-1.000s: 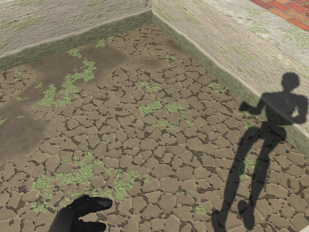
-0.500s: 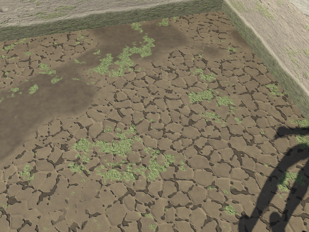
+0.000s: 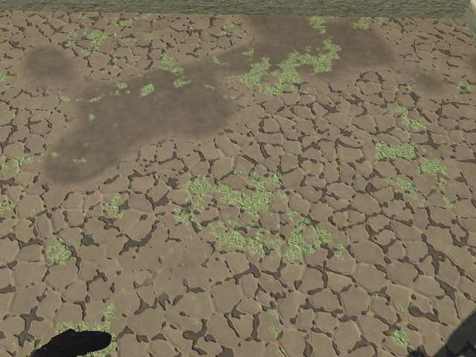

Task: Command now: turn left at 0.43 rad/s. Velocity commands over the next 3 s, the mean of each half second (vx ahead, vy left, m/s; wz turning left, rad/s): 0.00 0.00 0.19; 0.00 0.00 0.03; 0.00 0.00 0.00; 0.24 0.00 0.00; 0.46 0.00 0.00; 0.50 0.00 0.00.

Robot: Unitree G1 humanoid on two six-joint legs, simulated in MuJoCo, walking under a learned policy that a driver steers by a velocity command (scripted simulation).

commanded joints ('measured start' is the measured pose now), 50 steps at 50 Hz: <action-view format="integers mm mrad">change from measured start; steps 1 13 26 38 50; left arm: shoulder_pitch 90 110 182 171 174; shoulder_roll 19 12 50 81 86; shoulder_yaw -10 -39 -64 -73 -78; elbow -38 44 70 63 64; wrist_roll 14 -39 -31 -26 -22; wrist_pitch -27 -4 53 46 37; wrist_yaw -31 -20 0 17 21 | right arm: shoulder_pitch -139 -55 -4 22 40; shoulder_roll -114 15 -28 -58 -66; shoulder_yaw -34 18 28 28 30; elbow -93 54 81 71 61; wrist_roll -5 -25 -28 -27 -25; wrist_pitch -18 -52 -114 -119 -115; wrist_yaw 5 16 29 32 32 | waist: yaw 74 25 49 43 43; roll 146 -82 6 16 10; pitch -204 -5 -79 -39 -38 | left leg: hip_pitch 21 64 161 186 204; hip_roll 160 165 187 180 173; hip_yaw -225 192 191 200 199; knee -161 11 -321 -353 -365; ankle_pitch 51 -142 197 235 220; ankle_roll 192 -37 -20 1 13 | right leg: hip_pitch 320 229 494 429 398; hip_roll -3 -185 -126 -111 -113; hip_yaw -46 184 54 35 33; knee -204 -593 -573 -583 -584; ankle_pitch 210 222 554 443 387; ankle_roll -27 -163 -138 -105 -89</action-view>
